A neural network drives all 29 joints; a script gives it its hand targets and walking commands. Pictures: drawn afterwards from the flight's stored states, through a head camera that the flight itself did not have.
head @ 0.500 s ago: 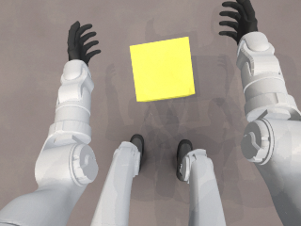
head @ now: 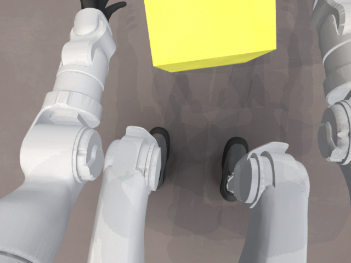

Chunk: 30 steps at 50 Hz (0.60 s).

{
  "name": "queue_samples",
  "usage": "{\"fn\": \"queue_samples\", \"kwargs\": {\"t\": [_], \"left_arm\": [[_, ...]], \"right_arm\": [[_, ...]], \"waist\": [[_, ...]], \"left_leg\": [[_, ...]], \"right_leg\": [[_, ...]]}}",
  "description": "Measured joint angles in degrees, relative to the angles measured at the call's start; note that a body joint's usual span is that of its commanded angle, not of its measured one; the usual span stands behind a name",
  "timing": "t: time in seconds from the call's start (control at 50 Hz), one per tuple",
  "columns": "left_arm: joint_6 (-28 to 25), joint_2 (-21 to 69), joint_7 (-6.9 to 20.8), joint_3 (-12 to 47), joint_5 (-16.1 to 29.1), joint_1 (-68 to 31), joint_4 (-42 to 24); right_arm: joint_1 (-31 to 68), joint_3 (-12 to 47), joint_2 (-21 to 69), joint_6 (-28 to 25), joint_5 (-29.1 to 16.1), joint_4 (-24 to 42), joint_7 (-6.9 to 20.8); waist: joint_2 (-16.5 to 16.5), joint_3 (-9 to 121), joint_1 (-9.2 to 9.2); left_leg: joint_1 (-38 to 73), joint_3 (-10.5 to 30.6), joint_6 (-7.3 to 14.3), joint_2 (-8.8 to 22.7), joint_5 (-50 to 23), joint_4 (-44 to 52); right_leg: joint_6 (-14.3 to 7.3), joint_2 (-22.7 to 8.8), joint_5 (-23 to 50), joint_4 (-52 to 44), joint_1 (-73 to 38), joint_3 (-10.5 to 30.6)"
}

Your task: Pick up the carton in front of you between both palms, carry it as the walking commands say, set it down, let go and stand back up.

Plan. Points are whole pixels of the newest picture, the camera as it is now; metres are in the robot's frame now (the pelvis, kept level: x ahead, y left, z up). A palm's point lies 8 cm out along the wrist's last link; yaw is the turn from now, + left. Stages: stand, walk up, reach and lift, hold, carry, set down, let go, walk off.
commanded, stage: reach and lift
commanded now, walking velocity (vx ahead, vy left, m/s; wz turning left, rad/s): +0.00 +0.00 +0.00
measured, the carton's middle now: (205, 16) +0.55 +0.00 -0.28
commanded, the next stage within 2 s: none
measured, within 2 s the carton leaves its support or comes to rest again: leaves its support in 1.04 s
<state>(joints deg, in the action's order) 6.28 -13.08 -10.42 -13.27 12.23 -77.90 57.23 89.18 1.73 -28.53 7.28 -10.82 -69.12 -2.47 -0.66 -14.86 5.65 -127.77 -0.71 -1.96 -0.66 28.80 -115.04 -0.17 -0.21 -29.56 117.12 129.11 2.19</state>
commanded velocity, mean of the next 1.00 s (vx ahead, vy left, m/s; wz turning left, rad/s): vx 0.00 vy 0.00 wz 0.00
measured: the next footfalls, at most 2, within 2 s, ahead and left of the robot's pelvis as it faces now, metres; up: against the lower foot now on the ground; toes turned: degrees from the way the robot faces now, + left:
none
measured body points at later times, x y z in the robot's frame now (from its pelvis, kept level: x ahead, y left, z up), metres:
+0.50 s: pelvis +0.01 +0.00 -0.04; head +0.38 -0.02 +0.20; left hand +0.55 +0.18 -0.22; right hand +0.60 -0.16 -0.22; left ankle +0.13 +0.12 -0.37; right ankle +0.12 -0.12 -0.37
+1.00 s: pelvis +0.01 +0.00 -0.05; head +0.38 -0.03 +0.20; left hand +0.57 +0.16 -0.21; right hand +0.59 -0.14 -0.22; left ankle +0.13 +0.12 -0.37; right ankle +0.12 -0.12 -0.37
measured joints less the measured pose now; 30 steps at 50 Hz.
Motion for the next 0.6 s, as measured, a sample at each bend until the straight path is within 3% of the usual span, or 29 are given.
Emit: {"fn": "queue_samples", "kwargs": {"t": [0.14, 0.34, 0.6], "left_arm": [[-2.3, -0.6, 0.6, 0.4, -0.5, -5.2, 5.2], [-3.9, -3.8, 0.7, 4.7, 5.0, -6.5, 5.4], [-4.6, -1.3, 0.9, 3.3, 1.5, -4.5, 7.6]], "right_arm": [[4.9, 1.0, -0.7, -2.2, -1.0, -4.9, 0.3], [3.8, 4.9, -0.1, -3.6, -3.6, -0.9, -1.3], [2.9, 2.6, 3.2, -3.6, -2.2, -4.0, -1.2]], "waist": [[-0.5, -6.8, -0.21], [-2.3, -10.8, -1.17], [-0.3, -6.6, -1.42]], "left_leg": [[-1.7, 0.4, -0.4, -0.4, 0.2, -4.6], [-1.3, 0.2, -0.1, -0.4, 2.8, -10.0], [-1.3, 0.3, -0.2, -0.4, 2.9, -8.8]], "right_leg": [[-0.3, -0.3, -0.5, 4.7, 1.5, -0.3], [0.1, -0.2, -3.1, 9.9, 1.0, 0.0], [0.0, -0.2, -3.1, 8.7, 1.0, -0.2]]}}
